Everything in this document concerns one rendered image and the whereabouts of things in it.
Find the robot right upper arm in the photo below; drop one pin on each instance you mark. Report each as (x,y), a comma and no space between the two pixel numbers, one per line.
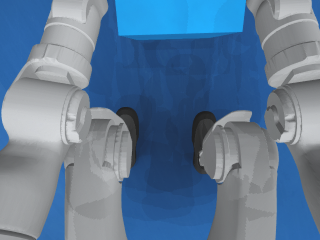
(292,117)

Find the robot left shin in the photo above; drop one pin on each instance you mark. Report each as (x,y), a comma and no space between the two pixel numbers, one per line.
(96,113)

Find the robot shin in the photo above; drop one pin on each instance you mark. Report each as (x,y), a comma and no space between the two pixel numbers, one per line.
(240,116)
(96,113)

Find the robot right shin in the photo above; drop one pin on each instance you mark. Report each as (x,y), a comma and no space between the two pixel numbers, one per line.
(240,116)

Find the left robot forearm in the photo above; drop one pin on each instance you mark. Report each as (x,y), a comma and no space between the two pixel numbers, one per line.
(67,44)

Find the robot left upper arm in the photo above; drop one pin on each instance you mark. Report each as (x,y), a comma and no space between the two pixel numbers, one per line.
(42,119)

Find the carton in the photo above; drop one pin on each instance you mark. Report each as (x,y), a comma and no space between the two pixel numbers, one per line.
(179,19)

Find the right robot forearm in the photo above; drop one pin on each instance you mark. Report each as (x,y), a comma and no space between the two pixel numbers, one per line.
(289,35)

